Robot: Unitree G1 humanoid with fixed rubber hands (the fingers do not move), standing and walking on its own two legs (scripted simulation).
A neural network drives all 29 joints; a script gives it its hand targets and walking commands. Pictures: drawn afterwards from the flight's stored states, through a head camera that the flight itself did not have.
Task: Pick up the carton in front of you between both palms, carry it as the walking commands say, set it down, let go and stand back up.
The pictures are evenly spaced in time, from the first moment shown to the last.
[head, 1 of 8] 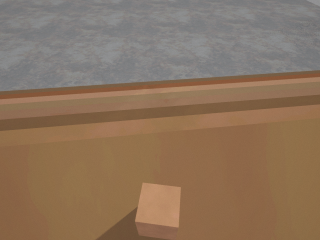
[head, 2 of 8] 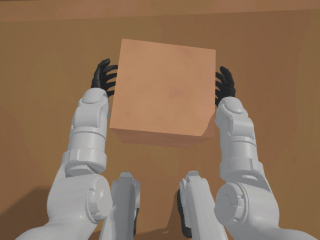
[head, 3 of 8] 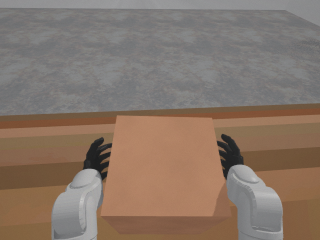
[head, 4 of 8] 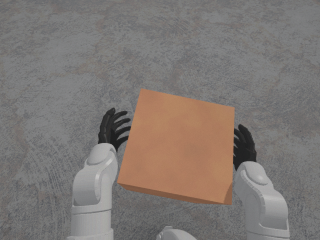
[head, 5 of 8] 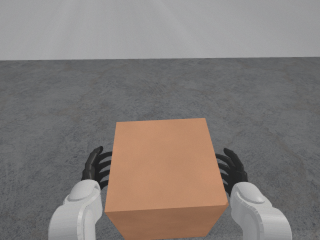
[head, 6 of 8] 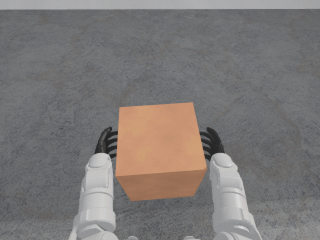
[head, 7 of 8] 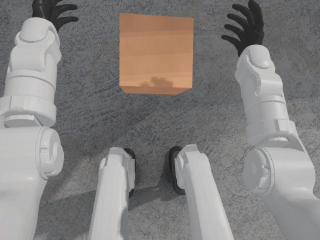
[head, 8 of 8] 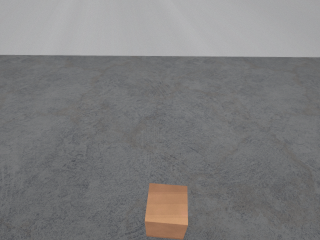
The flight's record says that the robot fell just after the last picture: no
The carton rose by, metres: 0.70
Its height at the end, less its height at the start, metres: -1.17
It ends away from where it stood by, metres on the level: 8.47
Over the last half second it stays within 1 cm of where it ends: yes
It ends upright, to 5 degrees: yes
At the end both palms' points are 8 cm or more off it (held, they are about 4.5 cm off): yes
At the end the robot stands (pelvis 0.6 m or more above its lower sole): yes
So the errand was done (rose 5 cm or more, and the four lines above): yes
